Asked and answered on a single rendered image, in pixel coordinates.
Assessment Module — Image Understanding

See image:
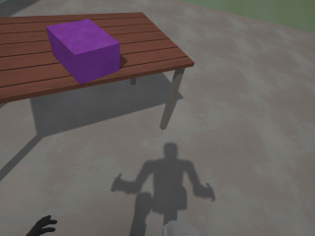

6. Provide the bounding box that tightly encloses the carton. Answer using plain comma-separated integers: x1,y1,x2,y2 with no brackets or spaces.
45,19,120,85

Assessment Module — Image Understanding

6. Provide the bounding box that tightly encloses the table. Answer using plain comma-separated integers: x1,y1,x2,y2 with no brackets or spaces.
0,12,195,130

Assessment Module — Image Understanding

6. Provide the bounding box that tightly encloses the left robot hand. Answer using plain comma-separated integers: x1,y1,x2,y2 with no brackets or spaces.
26,215,57,236

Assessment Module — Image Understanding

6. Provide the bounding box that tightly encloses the right robot thigh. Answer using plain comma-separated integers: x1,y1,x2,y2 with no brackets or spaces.
161,220,200,236

